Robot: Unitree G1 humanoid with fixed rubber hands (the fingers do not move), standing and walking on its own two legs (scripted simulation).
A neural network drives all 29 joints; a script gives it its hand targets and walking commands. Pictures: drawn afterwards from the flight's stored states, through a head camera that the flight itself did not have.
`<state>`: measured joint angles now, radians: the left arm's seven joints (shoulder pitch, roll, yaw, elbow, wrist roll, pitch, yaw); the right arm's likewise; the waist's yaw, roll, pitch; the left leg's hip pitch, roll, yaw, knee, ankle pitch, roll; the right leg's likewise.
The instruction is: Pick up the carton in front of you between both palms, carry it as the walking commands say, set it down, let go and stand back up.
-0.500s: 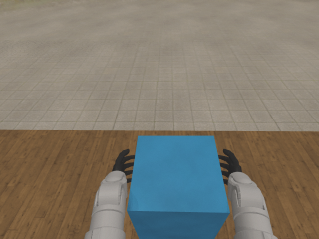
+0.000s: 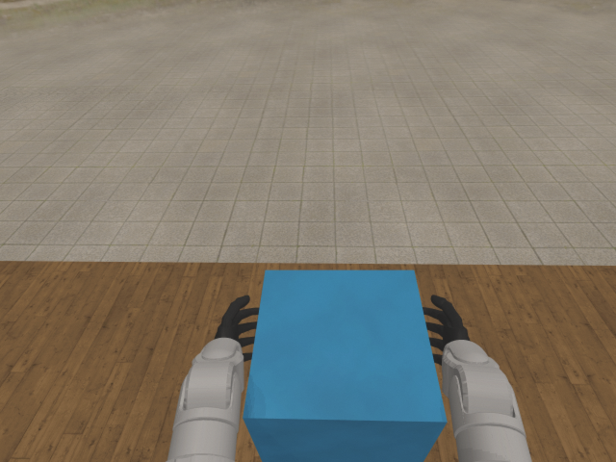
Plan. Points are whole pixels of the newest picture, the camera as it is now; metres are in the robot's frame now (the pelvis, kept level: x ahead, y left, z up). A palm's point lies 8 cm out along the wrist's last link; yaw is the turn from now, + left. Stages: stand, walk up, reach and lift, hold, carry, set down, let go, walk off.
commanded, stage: reach and lift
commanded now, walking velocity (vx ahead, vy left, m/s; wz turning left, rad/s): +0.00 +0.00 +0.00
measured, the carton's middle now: (339, 378) +0.28 +0.00 -0.04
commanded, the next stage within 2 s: hold in 0.14 s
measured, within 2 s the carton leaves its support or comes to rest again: neither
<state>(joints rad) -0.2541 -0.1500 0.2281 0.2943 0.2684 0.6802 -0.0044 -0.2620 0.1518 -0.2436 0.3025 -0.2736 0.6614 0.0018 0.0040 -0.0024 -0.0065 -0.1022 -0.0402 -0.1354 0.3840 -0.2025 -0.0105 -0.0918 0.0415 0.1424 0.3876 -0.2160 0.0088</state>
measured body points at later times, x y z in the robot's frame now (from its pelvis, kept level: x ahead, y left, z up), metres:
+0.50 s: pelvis -0.01 +0.00 +0.00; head -0.06 +0.00 +0.45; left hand +0.29 +0.15 +0.04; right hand +0.29 -0.15 +0.04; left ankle +0.01 +0.13 -0.74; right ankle +0.00 -0.13 -0.74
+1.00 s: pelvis +0.01 +0.00 -0.01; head -0.03 +0.00 +0.44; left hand +0.31 +0.15 +0.05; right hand +0.31 -0.16 +0.05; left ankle +0.01 +0.13 -0.74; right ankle +0.00 -0.13 -0.74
